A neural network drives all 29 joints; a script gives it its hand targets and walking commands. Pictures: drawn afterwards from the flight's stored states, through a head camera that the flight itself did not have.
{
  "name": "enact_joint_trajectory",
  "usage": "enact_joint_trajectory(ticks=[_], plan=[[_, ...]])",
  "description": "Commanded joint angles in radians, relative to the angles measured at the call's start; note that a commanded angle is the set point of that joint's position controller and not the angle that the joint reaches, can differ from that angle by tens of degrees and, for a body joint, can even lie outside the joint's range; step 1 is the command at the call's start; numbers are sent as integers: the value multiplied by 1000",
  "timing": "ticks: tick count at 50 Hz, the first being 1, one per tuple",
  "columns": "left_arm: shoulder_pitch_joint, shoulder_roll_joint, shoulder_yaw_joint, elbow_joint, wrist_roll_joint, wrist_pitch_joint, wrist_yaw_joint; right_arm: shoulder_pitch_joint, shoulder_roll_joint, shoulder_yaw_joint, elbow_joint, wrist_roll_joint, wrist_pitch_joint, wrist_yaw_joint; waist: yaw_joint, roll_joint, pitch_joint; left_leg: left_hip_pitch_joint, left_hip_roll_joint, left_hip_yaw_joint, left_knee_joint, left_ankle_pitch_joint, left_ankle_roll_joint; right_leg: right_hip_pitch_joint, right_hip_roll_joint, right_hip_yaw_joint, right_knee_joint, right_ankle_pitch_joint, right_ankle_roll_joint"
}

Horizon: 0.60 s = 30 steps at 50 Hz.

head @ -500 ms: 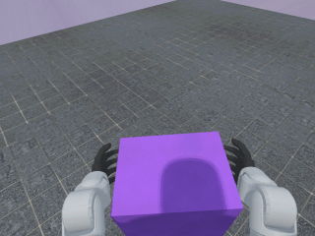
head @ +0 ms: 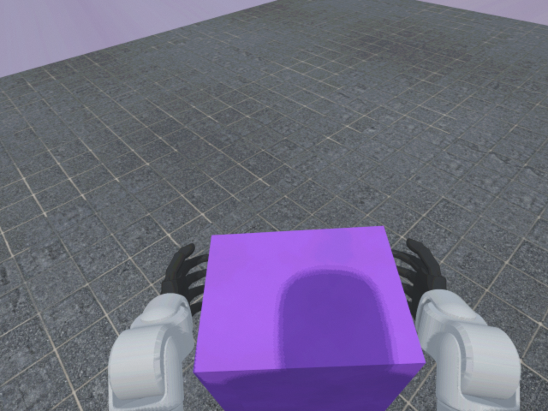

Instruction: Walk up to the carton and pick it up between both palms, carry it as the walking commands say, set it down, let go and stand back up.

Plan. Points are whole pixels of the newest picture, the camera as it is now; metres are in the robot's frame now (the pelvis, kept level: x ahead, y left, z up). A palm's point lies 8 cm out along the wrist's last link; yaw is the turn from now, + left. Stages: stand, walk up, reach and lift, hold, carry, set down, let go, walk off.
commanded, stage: carry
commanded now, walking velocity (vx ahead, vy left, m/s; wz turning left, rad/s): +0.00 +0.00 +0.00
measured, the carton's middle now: (302, 333) +0.24 -0.01 +0.02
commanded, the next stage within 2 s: none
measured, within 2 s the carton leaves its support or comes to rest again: neither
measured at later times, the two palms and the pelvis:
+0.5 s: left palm (162, 287) +0.26 +0.17 +0.10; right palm (404, 284) +0.26 -0.14 +0.10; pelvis +0.02 +0.02 +0.00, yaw +0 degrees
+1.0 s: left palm (153, 271) +0.29 +0.19 +0.10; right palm (384, 266) +0.29 -0.12 +0.10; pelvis +0.05 +0.04 +0.00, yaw +0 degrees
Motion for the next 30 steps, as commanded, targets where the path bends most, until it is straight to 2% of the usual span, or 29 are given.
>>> enact_joint_trajectory(ticks=[1,4,6,7,13,17,19,22,28,30], plan=[[-453,-730,-652,-143,-282,-20,-90,-417,737,673,-99,273,-11,106,8,36,-191,123,72,-82,-102,-53,26,21,-146,129,-145,-54,-5],[-436,-725,-650,-140,-279,-21,-91,-410,730,676,-109,269,-13,103,9,17,-196,127,78,-88,-101,-41,32,25,-144,120,-138,-16,0],[-429,-729,-650,-128,-280,-20,-91,-408,725,674,-111,262,-14,99,9,28,-193,130,77,-81,-98,-26,32,25,-146,118,-130,11,-1],[-439,-725,-652,-134,-283,-21,-93,-404,727,671,-103,259,-14,100,8,8,-195,134,82,-88,-98,0,33,40,-146,115,-120,46,0],[-432,-731,-647,-135,-281,-23,-96,-418,732,677,-121,266,-17,100,11,16,-207,153,92,-91,-98,54,35,55,-152,93,-94,111,14],[-416,-716,-627,-102,-268,-19,-94,-430,722,677,-110,260,-12,96,11,-16,-175,128,86,-94,-106,0,35,45,-155,97,-103,75,17],[-420,-707,-627,-110,-266,-18,-91,-409,721,670,-94,256,-9,94,10,-5,-160,126,81,-89,-111,-17,30,37,-157,99,-110,55,17],[-441,-717,-631,-126,-271,-18,-91,-423,734,671,-101,264,-8,96,11,9,-170,133,85,-96,-116,-1,32,43,-159,97,-103,69,17],[-443,-726,-631,-127,-277,-19,-91,-432,740,675,-113,267,-10,94,12,-9,-189,146,86,-96,-103,40,34,58,-162,92,-97,109,21],[-431,-718,-629,-123,-274,-16,-88,-413,729,664,-103,261,-6,92,12,11,-196,155,87,-97,-104,57,36,61,-161,88,-92,116,22]])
